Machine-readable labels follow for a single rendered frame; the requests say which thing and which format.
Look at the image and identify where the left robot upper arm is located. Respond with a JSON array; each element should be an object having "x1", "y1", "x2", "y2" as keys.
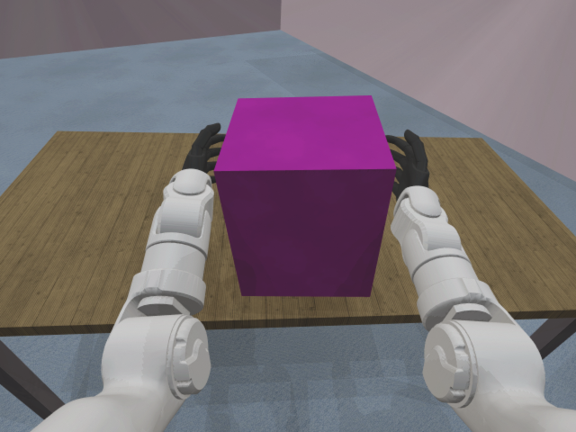
[{"x1": 31, "y1": 314, "x2": 211, "y2": 432}]

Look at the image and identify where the right robot forearm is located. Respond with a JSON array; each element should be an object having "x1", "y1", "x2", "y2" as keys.
[{"x1": 391, "y1": 185, "x2": 545, "y2": 387}]

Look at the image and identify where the carton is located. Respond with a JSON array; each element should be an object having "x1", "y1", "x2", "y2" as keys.
[{"x1": 213, "y1": 95, "x2": 397, "y2": 297}]

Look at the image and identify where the right robot upper arm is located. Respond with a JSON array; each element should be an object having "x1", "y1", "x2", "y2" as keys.
[{"x1": 423, "y1": 319, "x2": 576, "y2": 432}]

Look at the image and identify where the robot right hand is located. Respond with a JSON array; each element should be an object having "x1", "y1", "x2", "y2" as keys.
[{"x1": 385, "y1": 130, "x2": 429, "y2": 201}]

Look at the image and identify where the table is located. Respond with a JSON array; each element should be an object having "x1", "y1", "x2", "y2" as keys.
[{"x1": 0, "y1": 131, "x2": 576, "y2": 419}]

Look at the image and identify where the robot left hand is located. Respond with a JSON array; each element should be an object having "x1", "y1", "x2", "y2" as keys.
[{"x1": 182, "y1": 123, "x2": 226, "y2": 184}]

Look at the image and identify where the left robot forearm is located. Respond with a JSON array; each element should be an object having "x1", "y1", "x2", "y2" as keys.
[{"x1": 101, "y1": 169, "x2": 214, "y2": 384}]

